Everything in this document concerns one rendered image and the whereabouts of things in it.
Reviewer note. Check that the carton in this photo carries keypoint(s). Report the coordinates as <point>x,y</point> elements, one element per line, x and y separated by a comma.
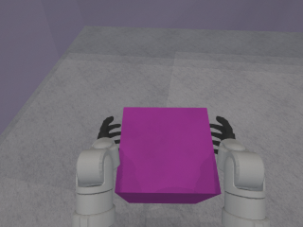
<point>166,155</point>

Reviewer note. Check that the right robot hand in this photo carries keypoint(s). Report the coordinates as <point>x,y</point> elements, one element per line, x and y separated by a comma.
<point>226,131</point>

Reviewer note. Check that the left robot hand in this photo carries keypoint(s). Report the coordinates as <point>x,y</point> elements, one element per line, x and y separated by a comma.
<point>105,128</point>

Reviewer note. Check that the robot left forearm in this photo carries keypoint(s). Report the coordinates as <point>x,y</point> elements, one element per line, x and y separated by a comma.
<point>94,185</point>

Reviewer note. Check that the robot right forearm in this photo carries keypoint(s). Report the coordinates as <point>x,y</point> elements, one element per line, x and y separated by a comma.
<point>244,185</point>

